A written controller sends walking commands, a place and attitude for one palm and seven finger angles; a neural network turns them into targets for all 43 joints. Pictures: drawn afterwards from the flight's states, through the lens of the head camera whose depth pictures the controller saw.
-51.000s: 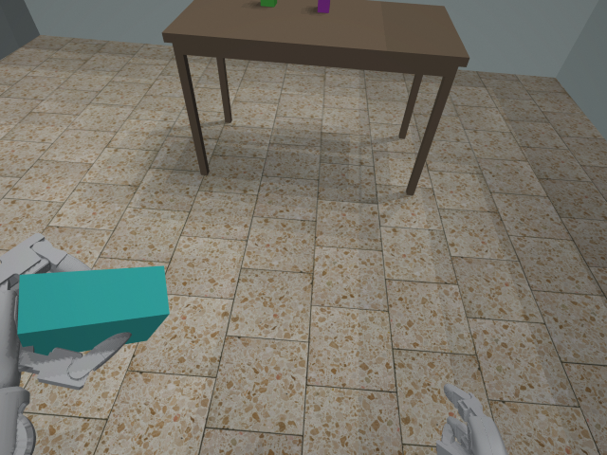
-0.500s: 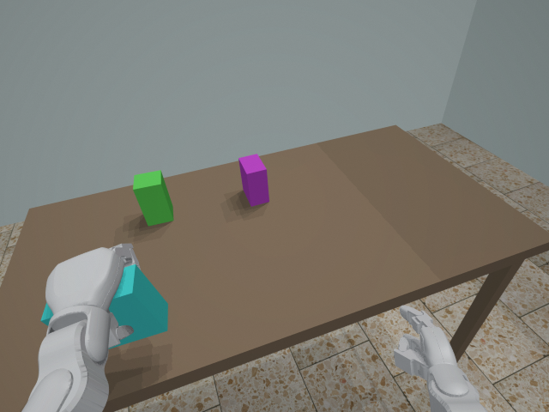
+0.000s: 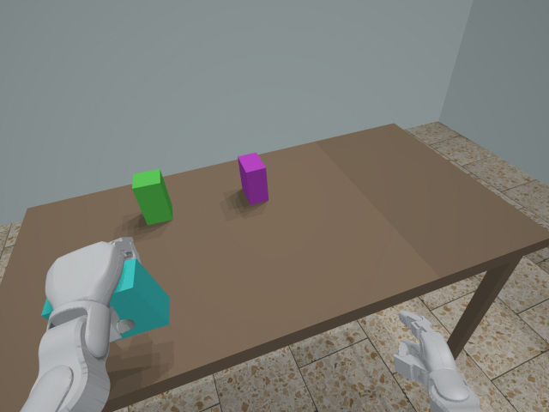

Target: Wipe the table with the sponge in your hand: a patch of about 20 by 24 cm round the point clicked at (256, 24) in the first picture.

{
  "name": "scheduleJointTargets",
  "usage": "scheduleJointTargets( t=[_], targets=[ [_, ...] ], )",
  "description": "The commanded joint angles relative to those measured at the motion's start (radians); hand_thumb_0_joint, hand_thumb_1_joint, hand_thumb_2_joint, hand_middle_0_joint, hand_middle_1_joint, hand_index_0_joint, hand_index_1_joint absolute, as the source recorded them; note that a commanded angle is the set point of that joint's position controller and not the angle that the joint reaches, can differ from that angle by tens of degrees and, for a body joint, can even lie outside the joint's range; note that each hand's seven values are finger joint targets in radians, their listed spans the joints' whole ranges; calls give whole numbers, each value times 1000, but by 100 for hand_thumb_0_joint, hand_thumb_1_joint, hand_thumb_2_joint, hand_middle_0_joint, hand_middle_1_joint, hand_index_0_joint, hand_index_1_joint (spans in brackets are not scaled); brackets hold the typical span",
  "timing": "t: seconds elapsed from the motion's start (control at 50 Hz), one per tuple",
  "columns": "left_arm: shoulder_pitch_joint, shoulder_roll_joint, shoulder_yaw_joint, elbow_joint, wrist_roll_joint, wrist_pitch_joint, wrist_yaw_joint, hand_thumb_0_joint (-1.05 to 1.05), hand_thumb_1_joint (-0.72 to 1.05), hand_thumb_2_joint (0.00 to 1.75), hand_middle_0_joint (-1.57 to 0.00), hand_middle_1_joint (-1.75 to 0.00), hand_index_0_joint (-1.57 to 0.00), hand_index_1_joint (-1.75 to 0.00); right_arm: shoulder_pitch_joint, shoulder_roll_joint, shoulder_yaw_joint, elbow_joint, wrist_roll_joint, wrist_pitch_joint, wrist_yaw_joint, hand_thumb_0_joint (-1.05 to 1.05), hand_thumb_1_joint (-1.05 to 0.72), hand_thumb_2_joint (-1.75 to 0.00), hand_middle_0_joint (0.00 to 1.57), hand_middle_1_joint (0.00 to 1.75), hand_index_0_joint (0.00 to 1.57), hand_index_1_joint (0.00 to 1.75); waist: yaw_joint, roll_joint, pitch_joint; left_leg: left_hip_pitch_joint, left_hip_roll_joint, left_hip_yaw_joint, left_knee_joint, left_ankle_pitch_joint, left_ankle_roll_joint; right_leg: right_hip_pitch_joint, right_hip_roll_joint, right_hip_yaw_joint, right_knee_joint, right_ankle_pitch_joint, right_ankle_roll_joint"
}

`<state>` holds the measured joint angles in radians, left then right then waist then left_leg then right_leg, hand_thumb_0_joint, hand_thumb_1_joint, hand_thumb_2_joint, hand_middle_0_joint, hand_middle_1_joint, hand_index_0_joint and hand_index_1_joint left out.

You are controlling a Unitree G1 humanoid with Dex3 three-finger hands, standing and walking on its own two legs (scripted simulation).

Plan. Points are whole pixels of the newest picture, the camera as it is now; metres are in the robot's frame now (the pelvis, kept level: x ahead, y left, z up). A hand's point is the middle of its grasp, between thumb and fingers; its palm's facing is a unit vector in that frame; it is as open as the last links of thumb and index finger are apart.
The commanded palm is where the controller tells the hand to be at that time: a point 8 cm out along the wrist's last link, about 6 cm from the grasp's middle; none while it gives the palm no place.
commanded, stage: bring the sponge back beside the body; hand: left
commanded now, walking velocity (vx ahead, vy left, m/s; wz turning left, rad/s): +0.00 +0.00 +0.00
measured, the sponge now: (119, 310) +0.21 +0.28 +0.06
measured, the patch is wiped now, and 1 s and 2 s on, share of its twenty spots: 1.00 1.00 1.00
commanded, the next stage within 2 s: step back with the hand held close in 1.30 s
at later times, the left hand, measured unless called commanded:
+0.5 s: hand (106, 296) +0.20 +0.28 +0.11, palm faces +0.13 -0.16 -0.98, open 9.1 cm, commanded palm +0.17 +0.27 +0.18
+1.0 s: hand (95, 304) +0.19 +0.28 +0.12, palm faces +0.15 -0.16 -0.98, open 9.1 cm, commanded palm +0.15 +0.27 +0.19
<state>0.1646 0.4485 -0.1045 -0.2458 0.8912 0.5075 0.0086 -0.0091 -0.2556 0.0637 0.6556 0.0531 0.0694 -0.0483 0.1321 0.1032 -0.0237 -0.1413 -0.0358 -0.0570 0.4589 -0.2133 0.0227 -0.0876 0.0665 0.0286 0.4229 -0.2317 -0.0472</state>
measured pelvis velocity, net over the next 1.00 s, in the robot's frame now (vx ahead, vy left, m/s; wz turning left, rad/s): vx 0.00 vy -0.01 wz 0.00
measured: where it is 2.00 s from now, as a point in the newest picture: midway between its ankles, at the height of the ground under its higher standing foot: outside the picture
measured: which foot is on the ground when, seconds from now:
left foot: down 0.00-1.00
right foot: down 0.00-1.00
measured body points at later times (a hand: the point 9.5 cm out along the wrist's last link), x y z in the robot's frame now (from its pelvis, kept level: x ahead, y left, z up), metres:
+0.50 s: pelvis +0.00 -0.01 +0.00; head -0.04 -0.05 +0.45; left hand +0.19 +0.28 +0.16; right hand +0.28 -0.19 -0.05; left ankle +0.03 +0.11 -0.74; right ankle +0.01 -0.10 -0.74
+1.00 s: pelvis +0.00 -0.01 +0.00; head -0.05 -0.05 +0.44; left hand +0.17 +0.28 +0.17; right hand +0.27 -0.19 -0.05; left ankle +0.03 +0.11 -0.74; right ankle +0.01 -0.10 -0.74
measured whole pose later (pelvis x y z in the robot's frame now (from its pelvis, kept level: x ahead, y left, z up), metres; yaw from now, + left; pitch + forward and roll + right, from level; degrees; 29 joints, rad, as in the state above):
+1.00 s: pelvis +0.00 -0.01 +0.00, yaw +0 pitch -6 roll -1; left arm 0.28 0.50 -0.04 -0.37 0.84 0.50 -0.02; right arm -0.01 -0.26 0.07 0.64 0.05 0.06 -0.05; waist 0.14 0.11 -0.03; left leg -0.15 -0.03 -0.07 0.48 -0.22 0.01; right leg -0.09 0.08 0.02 0.44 -0.24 -0.06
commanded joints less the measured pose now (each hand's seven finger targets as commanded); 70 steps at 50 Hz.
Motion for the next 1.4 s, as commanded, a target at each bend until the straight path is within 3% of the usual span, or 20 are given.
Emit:
scheduleJointTargets(
  t=[0.0,0.14,0.18,0.24,0.28,0.3,0.38,0.4,0.48,0.54,0.68,0.74,0.88,0.94,0.98,1.0,1.14,1.18,1.34,1.38],
  targets=[
    [-217,181,123,-228,24,-6,37,0,10,130,-120,-160,-120,-160,-292,-90,-37,-214,6,-58,-3,0,-90,-90,20,30,20,30,-2,-33,-134,41,8,-20,-65,120,27,-33,-18,45,-87,59,-36],
    [-202,202,144,-230,15,1,33,0,10,130,-120,-160,-120,-160,-290,-94,-34,-212,4,-53,-6,0,-90,-90,20,30,20,30,1,-19,-129,46,8,-21,-58,132,27,-40,-18,46,-89,69,-37],
    [-217,248,176,-264,26,-3,37,0,10,130,-120,-160,-120,-160,-295,-97,-36,-211,1,-56,-7,0,-90,-90,20,30,20,30,2,1,-142,54,7,-24,-57,131,26,-33,-14,77,-89,68,-41],
    [-196,212,149,-242,15,-4,32,0,10,130,-120,-160,-120,-160,-287,-93,-34,-214,1,-57,-10,0,-90,-90,20,30,20,30,-1,-30,-135,57,4,-17,-47,140,29,-42,-20,52,-95,74,-34],
    [-202,264,193,-241,19,-4,33,0,10,130,-120,-160,-120,-160,-288,-100,-34,-207,1,-57,-12,0,-90,-90,20,30,20,30,-3,-40,-123,52,6,-24,-48,123,26,-51,-17,87,-103,49,-37],
    [-206,219,154,-238,15,-3,27,0,10,130,-120,-160,-120,-160,-294,-92,-30,-217,3,-58,-14,0,-90,-90,20,30,20,30,-3,-41,-114,49,3,-17,-43,126,29,-55,-22,62,-99,56,-33],
    [-209,251,176,-263,15,-9,23,0,10,130,-120,-160,-120,-160,-297,-96,-32,-212,2,-61,-14,0,-90,-90,20,30,20,30,-4,2,-118,57,4,-24,-47,122,26,-57,-18,85,-102,50,-37],
    [-212,220,148,-279,12,-13,20,0,10,130,-120,-160,-120,-160,-294,-90,-31,-222,1,-65,-14,0,-90,-90,20,30,20,30,0,8,-143,61,1,-18,-39,138,30,-42,-23,62,-90,75,-36],
    [-151,264,198,-288,9,-15,17,0,10,130,-120,-160,-120,-160,-293,-98,-35,-212,0,-62,-9,0,-90,-90,20,30,20,30,1,-26,-133,62,4,-25,-34,165,27,-38,-19,90,-89,114,-37],
    [-130,240,184,-290,6,-19,19,0,10,130,-120,-160,-120,-160,-283,-94,-34,-214,-2,-61,-7,0,-90,-90,20,30,20,30,3,-30,-138,63,2,-16,-27,187,29,-34,-23,62,-82,147,-32],
    [-140,274,215,-303,-3,-17,25,0,10,130,-120,-160,-120,-160,-294,-96,-34,-217,2,-63,-10,0,-90,-90,20,30,20,30,3,-17,-96,50,7,-28,-44,126,26,-62,-18,92,-101,52,-35],
    [-131,233,180,-291,-10,-19,20,0,10,130,-120,-160,-120,-160,-286,-92,-30,-220,1,-65,-12,0,-90,-90,20,30,20,30,2,-19,-93,49,6,-23,-42,130,28,-66,-21,56,-98,56,-31],
    [-98,284,231,-344,-12,-25,18,0,10,130,-120,-160,-120,-160,-293,-93,-32,-224,0,-73,-10,0,-90,-90,20,30,20,30,9,-14,-127,53,5,-30,-34,133,26,-46,-19,93,-92,61,-35],
    [-83,254,209,-324,-18,-28,16,0,10,130,-120,-160,-120,-160,-275,-91,-29,-224,-3,-72,-11,0,-90,-90,20,30,20,30,7,-29,-109,48,5,-20,-30,140,28,-58,-24,61,-93,70,-28],
    [-110,286,232,-334,-10,-27,18,0,10,130,-120,-160,-120,-160,-289,-95,-31,-219,0,-75,-13,0,-90,-90,20,30,20,30,3,-12,-101,48,6,-28,-34,112,25,-69,-18,99,-102,36,-34],
    [-118,249,202,-325,-13,-26,17,0,10,130,-120,-160,-120,-160,-279,-89,-27,-227,0,-75,-15,0,-90,-90,20,30,20,30,3,-17,-98,41,5,-21,-32,116,27,-66,-22,65,-96,38,-31],
    [-111,247,195,-309,-14,-36,11,0,10,130,-120,-160,-120,-160,-279,-92,-29,-220,-2,-78,-20,0,-90,-90,20,30,20,30,3,-32,-90,43,4,-21,-38,91,27,-76,-22,59,-104,6,-28],
    [-126,276,216,-339,-8,-39,14,0,10,130,-120,-160,-120,-160,-289,-91,-29,-223,0,-83,-20,0,-90,-90,20,30,20,30,3,20,-92,40,7,-31,-51,64,25,-73,-17,88,-103,-20,-35],
    [-83,258,221,-306,-14,-41,22,0,10,130,-120,-160,-120,-160,-268,-92,-30,-216,-4,-80,-15,0,-90,-90,20,30,20,30,9,-35,-96,31,7,-23,-43,98,24,-62,-17,57,-96,19,-32],
    [-100,279,236,-328,-11,-35,23,0,10,130,-120,-160,-120,-160,-283,-95,-31,-218,-1,-80,-15,0,-90,-90,20,30,20,30,9,6,-93,32,10,-30,-53,88,23,-60,-11,81,-95,17,-38]
  ],
)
